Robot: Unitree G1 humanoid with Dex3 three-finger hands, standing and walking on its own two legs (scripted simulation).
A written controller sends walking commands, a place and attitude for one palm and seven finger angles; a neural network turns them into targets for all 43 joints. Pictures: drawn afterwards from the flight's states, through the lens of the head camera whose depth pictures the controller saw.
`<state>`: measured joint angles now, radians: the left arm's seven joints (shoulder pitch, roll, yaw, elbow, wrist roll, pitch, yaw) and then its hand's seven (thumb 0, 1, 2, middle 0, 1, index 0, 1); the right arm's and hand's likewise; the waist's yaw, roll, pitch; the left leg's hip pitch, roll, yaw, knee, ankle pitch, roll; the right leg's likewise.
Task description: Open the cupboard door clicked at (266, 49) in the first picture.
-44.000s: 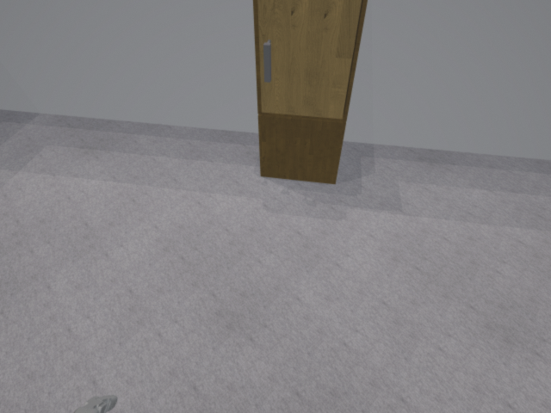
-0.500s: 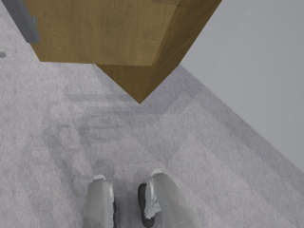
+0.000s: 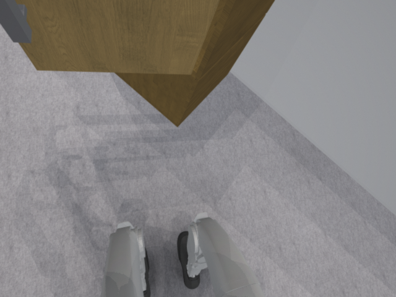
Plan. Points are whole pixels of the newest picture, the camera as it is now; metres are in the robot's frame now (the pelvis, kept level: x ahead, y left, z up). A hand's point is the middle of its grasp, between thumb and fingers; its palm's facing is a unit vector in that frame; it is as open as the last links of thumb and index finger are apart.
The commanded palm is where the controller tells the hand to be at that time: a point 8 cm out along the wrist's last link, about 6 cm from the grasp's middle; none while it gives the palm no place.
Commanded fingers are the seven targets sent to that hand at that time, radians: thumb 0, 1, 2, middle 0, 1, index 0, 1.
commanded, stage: slide the fingers in behind the handle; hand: left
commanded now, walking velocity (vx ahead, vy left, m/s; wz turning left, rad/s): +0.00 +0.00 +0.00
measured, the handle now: out of the picture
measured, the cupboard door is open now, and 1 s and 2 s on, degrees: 46 45 44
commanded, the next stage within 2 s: close the thumb around the handle in 1.60 s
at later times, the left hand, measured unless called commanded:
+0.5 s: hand out of the picture +0.55 +0.30 +0.07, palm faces +0.08 -1.00 -0.02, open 14.1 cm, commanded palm +0.56 +0.29 +0.06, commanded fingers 0.00 -0.50 0.30 -0.30 -1.20 -0.30 -1.20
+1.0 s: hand (0, 12) +0.55 +0.26 +0.07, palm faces +0.02 -1.00 -0.04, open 14.6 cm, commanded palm +0.56 +0.26 +0.06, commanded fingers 0.00 -0.50 0.30 -0.30 -1.20 -0.30 -1.20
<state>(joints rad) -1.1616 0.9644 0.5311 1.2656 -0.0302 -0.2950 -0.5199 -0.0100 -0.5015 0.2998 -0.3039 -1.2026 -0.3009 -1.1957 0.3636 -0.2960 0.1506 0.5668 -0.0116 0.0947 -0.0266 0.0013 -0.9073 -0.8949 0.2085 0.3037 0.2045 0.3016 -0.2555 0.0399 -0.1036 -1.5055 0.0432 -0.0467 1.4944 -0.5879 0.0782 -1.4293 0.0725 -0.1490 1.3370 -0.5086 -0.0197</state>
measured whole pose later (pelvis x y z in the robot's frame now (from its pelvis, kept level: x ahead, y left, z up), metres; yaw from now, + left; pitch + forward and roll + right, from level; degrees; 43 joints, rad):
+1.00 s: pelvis +0.01 -0.01 +0.02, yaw +3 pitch +33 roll -9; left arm -1.11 0.70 0.34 1.20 -0.06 -0.35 -0.35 -0.01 -0.50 0.30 -0.30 -1.20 -0.18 -1.17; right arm 0.34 -0.28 0.09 0.63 -0.04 0.08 0.01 0.00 -0.91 -0.90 0.21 0.30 0.20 0.30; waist -0.22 0.04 -0.13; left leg -1.41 0.02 -0.07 1.42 -0.57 0.06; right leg -1.33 0.06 -0.16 1.27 -0.51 -0.04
